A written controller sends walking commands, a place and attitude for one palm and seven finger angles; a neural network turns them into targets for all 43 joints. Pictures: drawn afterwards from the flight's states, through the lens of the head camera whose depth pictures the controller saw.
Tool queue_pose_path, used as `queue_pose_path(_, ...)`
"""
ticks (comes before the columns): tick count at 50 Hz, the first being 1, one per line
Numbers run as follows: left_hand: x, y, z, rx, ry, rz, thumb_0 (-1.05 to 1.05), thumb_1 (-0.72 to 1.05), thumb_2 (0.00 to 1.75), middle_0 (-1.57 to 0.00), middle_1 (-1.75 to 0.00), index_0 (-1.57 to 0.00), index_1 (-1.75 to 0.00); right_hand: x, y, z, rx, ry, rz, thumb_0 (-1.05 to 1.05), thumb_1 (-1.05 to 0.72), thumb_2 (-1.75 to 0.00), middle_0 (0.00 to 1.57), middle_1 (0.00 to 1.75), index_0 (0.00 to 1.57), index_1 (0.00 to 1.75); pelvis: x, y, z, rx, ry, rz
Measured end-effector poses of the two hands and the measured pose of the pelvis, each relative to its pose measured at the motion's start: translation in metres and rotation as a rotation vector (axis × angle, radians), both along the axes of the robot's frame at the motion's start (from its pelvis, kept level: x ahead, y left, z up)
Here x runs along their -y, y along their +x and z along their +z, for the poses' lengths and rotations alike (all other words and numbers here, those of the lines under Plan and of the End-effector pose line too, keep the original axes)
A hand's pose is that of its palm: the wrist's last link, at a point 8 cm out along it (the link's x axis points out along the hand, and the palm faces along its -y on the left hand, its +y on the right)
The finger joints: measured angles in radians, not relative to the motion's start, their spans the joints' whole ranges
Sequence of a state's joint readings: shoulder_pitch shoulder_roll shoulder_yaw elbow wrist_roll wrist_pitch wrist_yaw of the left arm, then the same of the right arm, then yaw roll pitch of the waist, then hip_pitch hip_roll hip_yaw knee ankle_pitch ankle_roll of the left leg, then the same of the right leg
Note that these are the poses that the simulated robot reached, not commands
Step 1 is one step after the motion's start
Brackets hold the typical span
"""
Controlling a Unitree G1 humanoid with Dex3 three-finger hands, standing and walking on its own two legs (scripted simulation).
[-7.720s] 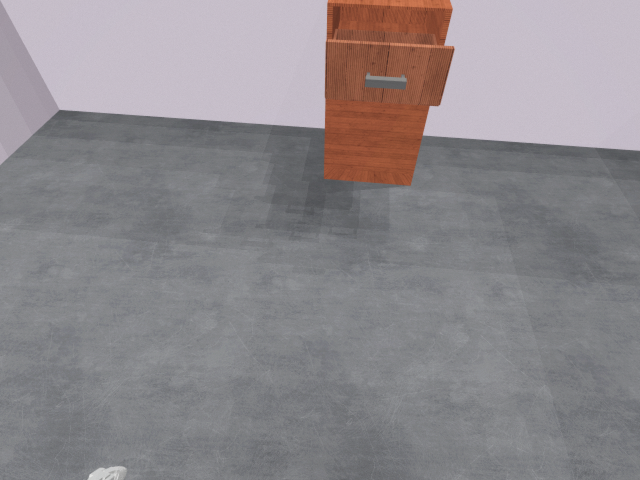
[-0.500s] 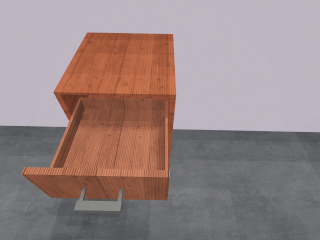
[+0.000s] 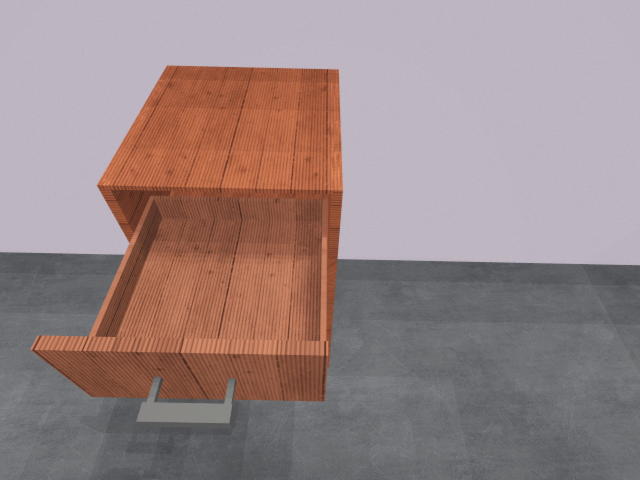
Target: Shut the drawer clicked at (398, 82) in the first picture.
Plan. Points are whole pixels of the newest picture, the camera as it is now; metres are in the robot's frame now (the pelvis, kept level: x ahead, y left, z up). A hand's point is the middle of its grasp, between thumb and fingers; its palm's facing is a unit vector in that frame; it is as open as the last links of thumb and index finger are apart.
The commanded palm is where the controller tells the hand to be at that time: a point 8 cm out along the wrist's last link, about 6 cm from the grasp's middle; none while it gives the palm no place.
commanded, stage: look again from close up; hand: left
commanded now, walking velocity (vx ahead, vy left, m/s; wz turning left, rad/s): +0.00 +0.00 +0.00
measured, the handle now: (190, 399) +0.24 +0.20 -0.09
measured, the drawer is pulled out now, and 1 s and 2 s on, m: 0.30 0.30 0.30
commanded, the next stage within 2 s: shuffle to correct the standing spot in 0.02 s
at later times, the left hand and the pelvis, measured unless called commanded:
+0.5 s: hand out of the picture +0.01 +0.18 -0.18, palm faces +0.00 -0.97 -0.25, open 7.4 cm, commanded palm none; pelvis -0.04 -0.01 -0.01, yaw +0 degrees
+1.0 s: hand out of the picture -0.04 +0.18 -0.18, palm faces +0.02 -0.98 -0.18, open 7.4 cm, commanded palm none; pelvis -0.02 +0.02 +0.00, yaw +0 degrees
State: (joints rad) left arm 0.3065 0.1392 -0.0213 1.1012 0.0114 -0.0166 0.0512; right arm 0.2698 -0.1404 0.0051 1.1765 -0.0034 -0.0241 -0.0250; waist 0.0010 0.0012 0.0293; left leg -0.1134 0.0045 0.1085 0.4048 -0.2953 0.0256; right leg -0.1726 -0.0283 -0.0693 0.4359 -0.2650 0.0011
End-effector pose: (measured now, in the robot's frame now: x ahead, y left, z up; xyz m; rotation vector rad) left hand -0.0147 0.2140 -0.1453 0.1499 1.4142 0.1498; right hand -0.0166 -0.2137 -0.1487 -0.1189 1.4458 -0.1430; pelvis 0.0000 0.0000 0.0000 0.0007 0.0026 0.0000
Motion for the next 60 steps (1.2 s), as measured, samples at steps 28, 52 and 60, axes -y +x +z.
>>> queue_pose_path(28, -0.017, 0.023, 0.003, 0.172, 0.049, -0.052, 0.00, 0.91, 0.90, -0.20, -0.30, -0.20, -0.29, 0.022, 0.005, 0.000, 0.169, -0.038, -0.001, 0.00, -0.92, -0.90, 0.20, 0.30, 0.20, 0.30, 0.001, -0.040, -0.009, 0.027, 0.004, 0.002)
queue_pose_path(52, -0.014, -0.030, -0.005, -0.013, -0.026, 0.014, 0.00, 0.91, 0.90, -0.20, -0.30, -0.20, -0.29, -0.020, -0.021, 0.001, 0.029, 0.001, 0.008, 0.00, -0.91, -0.90, 0.20, 0.30, 0.20, 0.30, -0.018, -0.015, -0.004, 0.022, -0.006, 0.004)
queue_pose_path(60, -0.005, -0.020, -0.007, 0.009, -0.045, 0.018, 0.00, 0.91, 0.90, -0.20, -0.30, -0.20, -0.29, -0.022, -0.008, 0.002, 0.046, -0.005, 0.013, 0.01, -0.92, -0.90, 0.20, 0.30, 0.20, 0.30, -0.018, -0.011, -0.002, 0.029, -0.006, 0.006)
